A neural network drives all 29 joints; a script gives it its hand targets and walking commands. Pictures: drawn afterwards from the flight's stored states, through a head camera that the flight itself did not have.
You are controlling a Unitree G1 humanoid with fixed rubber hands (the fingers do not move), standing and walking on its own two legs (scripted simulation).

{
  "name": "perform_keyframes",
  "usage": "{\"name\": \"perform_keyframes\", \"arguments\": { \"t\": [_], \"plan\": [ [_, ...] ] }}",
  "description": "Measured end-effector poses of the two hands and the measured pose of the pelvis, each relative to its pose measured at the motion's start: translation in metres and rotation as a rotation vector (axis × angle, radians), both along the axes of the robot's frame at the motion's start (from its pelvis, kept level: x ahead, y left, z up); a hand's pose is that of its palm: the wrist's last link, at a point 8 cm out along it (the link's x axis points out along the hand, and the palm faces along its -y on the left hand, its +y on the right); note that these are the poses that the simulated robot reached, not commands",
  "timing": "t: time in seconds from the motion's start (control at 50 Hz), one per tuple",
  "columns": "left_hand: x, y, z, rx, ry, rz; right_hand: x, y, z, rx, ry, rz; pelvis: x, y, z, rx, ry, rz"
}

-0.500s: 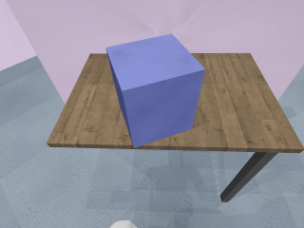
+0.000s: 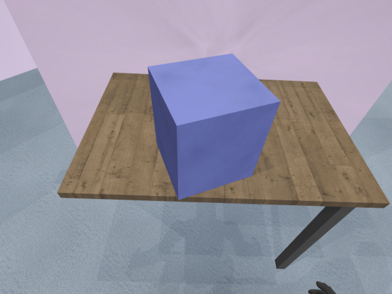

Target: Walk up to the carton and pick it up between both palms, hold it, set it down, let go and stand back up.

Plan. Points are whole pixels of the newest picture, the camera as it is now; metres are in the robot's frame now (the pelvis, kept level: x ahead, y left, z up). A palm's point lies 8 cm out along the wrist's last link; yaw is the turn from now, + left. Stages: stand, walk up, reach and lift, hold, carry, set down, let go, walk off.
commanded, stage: walk up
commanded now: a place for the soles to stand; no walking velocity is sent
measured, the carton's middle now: (205, 126) +0.48 -0.01 +0.08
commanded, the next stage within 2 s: reach and lift in 1.44 s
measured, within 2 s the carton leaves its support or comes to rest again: neither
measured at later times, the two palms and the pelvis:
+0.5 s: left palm out of the picture +0.11 +0.30 -0.10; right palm out of the picture +0.10 -0.31 -0.09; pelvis +0.03 -0.01 +0.02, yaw +0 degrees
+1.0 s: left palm out of the picture +0.14 +0.29 -0.10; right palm out of the picture +0.15 -0.32 -0.10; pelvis +0.05 -0.02 +0.01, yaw -1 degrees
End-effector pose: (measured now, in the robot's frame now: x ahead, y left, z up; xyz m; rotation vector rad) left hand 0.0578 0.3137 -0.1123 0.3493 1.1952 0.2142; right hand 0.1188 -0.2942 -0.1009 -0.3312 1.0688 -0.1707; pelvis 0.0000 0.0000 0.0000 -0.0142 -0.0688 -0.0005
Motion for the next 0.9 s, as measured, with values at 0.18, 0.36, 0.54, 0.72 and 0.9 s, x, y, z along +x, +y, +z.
{"name": "perform_keyframes", "arguments": {
  "t": [0.18,0.36,0.54,0.72,0.9],
  "plan": [
    [0.010,0.001,0.018,0.017,-0.001,0.006,-0.009,-0.002,-0.005,0.028,0.058,-0.016,0.006,-0.001,0.010,0.005,0.012,0.005],
    [0.035,-0.005,0.017,-0.003,-0.005,-0.006,-0.022,-0.010,0.000,0.008,0.124,-0.054,0.017,-0.002,0.015,0.008,0.025,0.003],
    [0.055,-0.016,0.008,-0.041,0.010,-0.006,-0.016,-0.021,0.007,-0.037,0.129,-0.067,0.035,-0.007,0.015,0.014,0.036,-0.008],
    [0.071,-0.023,0.007,-0.044,0.012,0.005,0.007,-0.027,0.008,-0.045,0.106,-0.063,0.046,-0.012,0.015,0.013,0.037,-0.011],
    [0.080,-0.021,0.013,-0.020,0.000,0.014,0.025,-0.026,0.006,-0.030,0.077,-0.057,0.052,-0.016,0.015,0.011,0.028,-0.011]
  ]
}}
